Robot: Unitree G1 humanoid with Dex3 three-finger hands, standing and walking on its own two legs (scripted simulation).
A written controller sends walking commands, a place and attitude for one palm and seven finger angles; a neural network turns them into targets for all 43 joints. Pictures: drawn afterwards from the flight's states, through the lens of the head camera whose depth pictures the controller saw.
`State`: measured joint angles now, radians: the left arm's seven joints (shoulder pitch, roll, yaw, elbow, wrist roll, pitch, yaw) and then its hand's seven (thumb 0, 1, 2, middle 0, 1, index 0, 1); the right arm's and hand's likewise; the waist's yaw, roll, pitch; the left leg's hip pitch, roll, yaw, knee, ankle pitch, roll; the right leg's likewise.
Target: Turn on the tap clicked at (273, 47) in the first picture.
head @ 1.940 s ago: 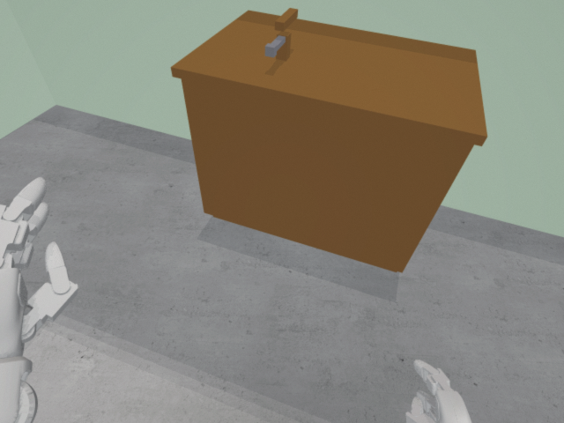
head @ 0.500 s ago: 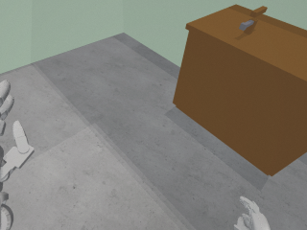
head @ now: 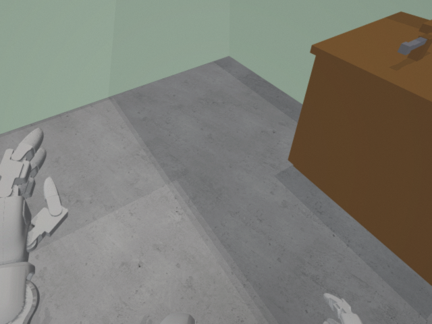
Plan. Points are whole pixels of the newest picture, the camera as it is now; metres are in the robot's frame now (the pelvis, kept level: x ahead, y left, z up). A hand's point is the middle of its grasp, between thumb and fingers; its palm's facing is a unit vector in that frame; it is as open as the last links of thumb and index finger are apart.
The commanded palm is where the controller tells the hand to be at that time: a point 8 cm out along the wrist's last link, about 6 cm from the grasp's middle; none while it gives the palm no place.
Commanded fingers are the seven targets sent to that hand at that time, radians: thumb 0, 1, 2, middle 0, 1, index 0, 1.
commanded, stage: walk to a spot facing it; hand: left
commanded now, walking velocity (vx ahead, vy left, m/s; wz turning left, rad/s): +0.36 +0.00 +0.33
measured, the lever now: (405, 48) +0.93 -0.53 +0.08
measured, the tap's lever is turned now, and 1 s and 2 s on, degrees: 0 0 0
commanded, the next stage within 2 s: turn to face it in 0.98 s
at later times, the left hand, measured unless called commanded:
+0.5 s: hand (60, 137) +0.35 +0.29 +0.19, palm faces +0.49 -0.79 -0.37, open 7.5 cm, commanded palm +0.28 +0.32 +0.19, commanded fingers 0.00 0.90 0.90 -0.20 -0.30 -0.20 -0.30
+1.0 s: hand (93, 95) +0.46 +0.27 +0.20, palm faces +0.55 -0.71 -0.45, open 7.5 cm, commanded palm +0.38 +0.31 +0.19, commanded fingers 0.00 0.90 0.90 -0.20 -0.30 -0.20 -0.30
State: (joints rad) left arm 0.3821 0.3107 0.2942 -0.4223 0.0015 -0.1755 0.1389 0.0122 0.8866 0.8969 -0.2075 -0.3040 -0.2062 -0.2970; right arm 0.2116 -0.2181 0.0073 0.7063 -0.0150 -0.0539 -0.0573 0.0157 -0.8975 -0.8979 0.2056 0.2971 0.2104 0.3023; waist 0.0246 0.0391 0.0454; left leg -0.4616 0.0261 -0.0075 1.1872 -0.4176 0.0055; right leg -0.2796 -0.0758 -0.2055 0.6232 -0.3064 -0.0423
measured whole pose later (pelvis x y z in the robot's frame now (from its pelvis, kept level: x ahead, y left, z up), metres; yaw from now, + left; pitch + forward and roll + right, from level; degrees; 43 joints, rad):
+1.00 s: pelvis +0.30 +0.00 +0.01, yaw +15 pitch +0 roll +2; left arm 0.49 0.40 0.37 -0.63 -0.01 -0.22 0.16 0.01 0.88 0.90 -0.21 -0.31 -0.21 -0.30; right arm 0.20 -0.27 -0.06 0.59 0.00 -0.03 -0.07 0.02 -0.90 -0.90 0.20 0.30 0.20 0.30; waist -0.02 -0.06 0.10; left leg -0.50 0.12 0.11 0.83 -0.35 -0.01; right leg -0.18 -0.14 -0.27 0.52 -0.33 0.00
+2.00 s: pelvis +0.37 +0.02 +0.00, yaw -6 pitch -1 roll +1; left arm 0.46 0.38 0.41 -0.47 -0.02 -0.19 0.14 0.01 0.89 0.90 -0.21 -0.30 -0.21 -0.30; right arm 0.23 -0.21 -0.01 0.54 0.01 0.03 -0.03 0.01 -0.90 -0.90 0.20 0.30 0.20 0.30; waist 0.03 -0.04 0.00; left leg -0.23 0.07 0.13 0.56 -0.31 -0.02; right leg -0.53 0.08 0.03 0.91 -0.37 0.01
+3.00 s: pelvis +0.18 -0.03 -0.01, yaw -41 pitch -2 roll +1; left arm 0.36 0.37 0.36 -0.51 -0.03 -0.20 0.14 0.01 0.89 0.90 -0.21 -0.30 -0.21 -0.30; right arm 0.16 -0.18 0.03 0.58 0.02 -0.01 0.01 0.01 -0.90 -0.90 0.21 0.30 0.21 0.30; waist 0.02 0.07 0.17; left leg -0.48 0.15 0.04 1.08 -0.49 -0.09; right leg -0.37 0.01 -0.07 0.71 -0.31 -0.06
